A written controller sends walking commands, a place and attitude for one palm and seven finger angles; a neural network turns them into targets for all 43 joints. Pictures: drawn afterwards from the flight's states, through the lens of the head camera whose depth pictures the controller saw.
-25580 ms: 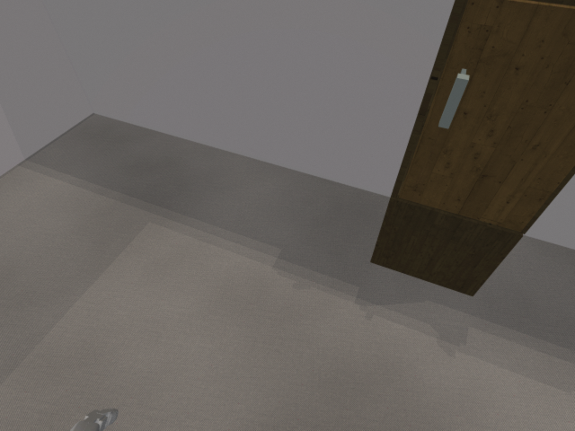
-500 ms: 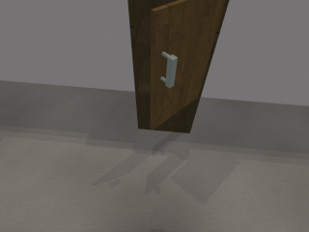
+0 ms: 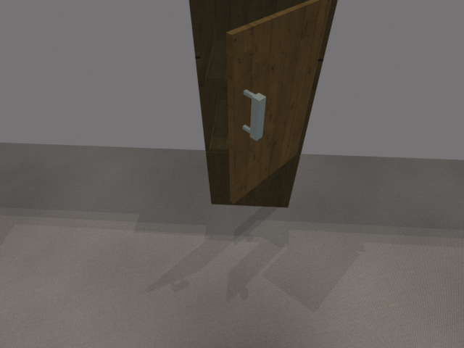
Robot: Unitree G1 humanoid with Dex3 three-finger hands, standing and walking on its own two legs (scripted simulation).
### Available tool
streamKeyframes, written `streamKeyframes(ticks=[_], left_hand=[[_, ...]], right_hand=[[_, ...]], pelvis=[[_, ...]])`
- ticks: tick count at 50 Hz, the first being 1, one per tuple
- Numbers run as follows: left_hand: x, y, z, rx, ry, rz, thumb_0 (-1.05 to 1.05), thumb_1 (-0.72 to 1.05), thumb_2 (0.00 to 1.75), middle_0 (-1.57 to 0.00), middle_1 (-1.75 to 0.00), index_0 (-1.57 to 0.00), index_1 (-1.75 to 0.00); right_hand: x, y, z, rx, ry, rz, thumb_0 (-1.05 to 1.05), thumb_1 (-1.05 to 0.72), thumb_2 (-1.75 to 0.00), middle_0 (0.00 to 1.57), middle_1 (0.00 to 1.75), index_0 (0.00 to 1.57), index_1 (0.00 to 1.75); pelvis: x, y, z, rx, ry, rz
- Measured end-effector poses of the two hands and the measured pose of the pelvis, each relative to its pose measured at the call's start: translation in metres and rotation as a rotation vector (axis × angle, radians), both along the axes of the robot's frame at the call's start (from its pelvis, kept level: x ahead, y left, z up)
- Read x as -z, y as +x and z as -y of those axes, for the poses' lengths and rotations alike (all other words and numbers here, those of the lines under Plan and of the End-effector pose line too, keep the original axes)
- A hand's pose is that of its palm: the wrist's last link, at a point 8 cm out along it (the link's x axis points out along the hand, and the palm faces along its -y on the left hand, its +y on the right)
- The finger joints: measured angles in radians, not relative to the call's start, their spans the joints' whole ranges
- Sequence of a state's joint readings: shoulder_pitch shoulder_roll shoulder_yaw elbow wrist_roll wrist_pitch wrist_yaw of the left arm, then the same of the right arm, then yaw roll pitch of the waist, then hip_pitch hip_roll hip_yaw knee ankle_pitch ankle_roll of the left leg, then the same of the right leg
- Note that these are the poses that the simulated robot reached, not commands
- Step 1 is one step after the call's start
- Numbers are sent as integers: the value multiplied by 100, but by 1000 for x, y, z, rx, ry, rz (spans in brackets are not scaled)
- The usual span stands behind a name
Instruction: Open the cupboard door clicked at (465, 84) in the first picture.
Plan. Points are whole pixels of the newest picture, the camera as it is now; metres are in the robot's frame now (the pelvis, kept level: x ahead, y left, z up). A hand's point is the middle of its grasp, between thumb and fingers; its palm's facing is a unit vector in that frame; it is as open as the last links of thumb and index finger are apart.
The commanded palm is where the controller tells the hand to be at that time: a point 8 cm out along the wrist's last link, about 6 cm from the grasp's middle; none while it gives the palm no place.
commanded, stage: let the arm hang, fingers relaxed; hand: left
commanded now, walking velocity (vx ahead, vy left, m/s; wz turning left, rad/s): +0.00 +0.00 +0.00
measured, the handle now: (251, 114) +0.66 -0.01 +0.03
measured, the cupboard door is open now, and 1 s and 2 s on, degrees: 47 47 47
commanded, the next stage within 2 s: look to check the result in 0.16 s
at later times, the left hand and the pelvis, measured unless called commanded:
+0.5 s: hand out of the picture +0.04 +0.20 -0.17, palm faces +0.01 -0.96 -0.26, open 7.4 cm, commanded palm none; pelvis +0.01 +0.00 +0.00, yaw +0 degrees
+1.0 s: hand out of the picture +0.09 +0.22 -0.16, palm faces -0.02 -0.95 -0.32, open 7.4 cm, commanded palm none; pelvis +0.03 -0.01 +0.00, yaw -2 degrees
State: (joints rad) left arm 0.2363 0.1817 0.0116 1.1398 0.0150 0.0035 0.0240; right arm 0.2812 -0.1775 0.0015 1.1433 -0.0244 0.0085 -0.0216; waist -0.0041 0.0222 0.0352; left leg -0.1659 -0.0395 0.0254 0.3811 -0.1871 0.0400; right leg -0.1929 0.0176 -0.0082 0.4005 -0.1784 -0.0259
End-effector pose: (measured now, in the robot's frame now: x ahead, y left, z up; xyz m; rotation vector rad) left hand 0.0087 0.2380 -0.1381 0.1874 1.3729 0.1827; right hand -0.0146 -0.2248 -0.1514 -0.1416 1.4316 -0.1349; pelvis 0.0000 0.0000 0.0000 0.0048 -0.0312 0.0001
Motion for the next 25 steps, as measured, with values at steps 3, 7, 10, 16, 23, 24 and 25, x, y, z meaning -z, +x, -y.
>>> streamKeyframes(ticks=[3,7,10,16,23,24,25], left_hand=[[1,2,2,2,-8,1,1,90,89,-20,-30,-20,-30],[1,5,4,3,-12,2,1,90,89,-20,-30,-20,-30],[2,7,3,4,-12,0,1,90,89,-20,-30,-20,-30],[0,11,0,7,-2,0,1,90,89,-20,-30,-20,-30],[-3,21,-8,14,19,8,1,90,89,-20,-30,-20,-30],[-3,23,-9,15,22,10,1,90,89,-20,-30,-20,-30],[-4,25,-10,16,25,13,1,90,89,-20,-30,-20,-30]], right_hand=[[0,1,0,2,-3,-1,1,-91,-90,20,30,20,29],[-1,5,1,0,-6,4,1,-91,-90,20,30,20,29],[-1,10,2,-1,-9,11,1,-91,-90,20,30,20,29],[-3,24,7,-9,-20,31,1,-91,-90,20,30,20,29],[-5,41,17,-19,-37,56,1,-91,-90,20,30,20,29],[-6,44,19,-21,-40,59,1,-91,-90,20,30,20,29],[-6,46,21,-24,-43,62,1,-91,-90,20,30,20,29]], pelvis=[[0,1,-1,0,1,-2],[0,2,-1,0,1,-2],[0,4,-1,-1,1,-3],[-1,7,0,0,0,-4],[-1,11,2,1,-1,-6],[-1,12,2,1,-1,-7],[-1,13,3,0,-1,-7]])
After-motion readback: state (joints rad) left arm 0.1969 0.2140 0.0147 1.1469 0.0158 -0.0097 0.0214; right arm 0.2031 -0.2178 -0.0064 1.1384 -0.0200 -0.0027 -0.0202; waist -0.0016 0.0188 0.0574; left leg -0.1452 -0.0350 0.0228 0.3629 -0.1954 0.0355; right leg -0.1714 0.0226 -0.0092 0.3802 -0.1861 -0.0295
